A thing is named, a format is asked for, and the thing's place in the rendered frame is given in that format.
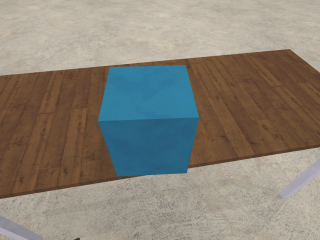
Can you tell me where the carton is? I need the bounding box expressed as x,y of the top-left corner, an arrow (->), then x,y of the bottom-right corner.
98,65 -> 199,177

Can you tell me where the table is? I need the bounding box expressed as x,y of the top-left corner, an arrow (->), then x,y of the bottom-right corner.
0,49 -> 320,240

